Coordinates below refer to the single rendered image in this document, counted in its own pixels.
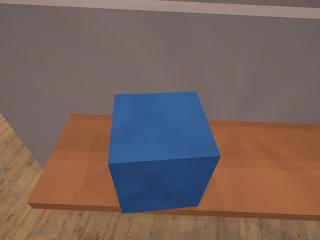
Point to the carton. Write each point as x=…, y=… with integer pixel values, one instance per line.
x=162, y=153

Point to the table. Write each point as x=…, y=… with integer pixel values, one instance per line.
x=267, y=170

